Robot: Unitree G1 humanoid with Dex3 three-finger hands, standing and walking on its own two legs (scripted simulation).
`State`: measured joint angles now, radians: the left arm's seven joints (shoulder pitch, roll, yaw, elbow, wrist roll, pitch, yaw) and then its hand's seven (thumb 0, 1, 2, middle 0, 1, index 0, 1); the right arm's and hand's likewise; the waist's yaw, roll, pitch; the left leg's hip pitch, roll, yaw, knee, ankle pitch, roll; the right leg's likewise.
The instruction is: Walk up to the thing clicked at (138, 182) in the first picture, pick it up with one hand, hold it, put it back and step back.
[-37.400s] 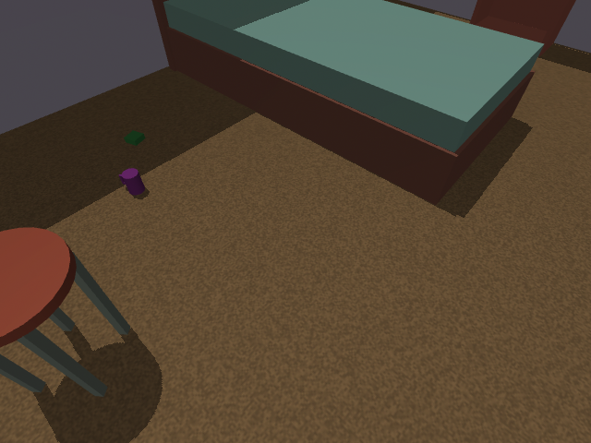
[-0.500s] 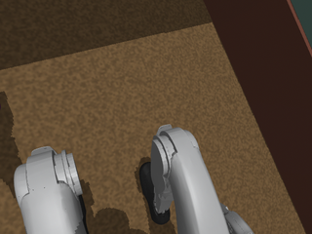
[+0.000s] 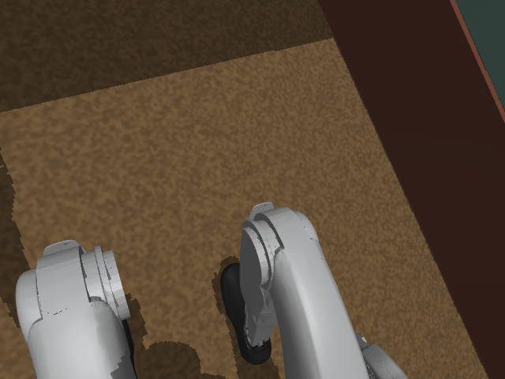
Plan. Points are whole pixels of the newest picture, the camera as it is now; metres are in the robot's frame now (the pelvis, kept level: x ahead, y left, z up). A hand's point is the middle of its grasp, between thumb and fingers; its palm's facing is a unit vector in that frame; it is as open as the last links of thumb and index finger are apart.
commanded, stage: open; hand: left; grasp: from above
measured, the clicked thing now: out of the picture +0.44 +0.39 -0.25
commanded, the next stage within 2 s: withdraw in 0.24 s
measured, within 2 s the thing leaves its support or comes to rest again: neither
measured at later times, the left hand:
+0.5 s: hand out of the picture +0.43 +0.35 -0.21, palm faces -0.42 -0.14 -0.90, open 13.9 cm
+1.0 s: hand out of the picture +0.42 +0.37 -0.02, palm faces -0.49 -0.13 -0.86, open 14.2 cm
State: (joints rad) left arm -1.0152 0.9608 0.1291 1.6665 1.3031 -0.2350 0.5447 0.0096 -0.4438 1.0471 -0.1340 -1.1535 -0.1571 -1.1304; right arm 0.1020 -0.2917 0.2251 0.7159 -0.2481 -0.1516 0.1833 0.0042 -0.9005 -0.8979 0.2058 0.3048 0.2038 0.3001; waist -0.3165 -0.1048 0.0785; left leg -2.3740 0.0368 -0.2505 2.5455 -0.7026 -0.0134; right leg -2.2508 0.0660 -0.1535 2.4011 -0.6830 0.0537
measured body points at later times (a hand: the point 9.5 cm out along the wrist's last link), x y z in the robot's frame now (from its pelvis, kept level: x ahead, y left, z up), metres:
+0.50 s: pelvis +0.00 +0.00 +0.00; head +0.25 +0.12 +0.35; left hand +0.45 +0.36 -0.16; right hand +0.08 -0.26 -0.08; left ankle +0.06 +0.13 -0.27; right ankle +0.11 -0.12 -0.27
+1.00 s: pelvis -0.01 +0.00 +0.09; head +0.20 +0.08 +0.47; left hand +0.44 +0.37 +0.03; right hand +0.11 -0.26 -0.02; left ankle +0.06 +0.13 -0.27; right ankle +0.11 -0.12 -0.27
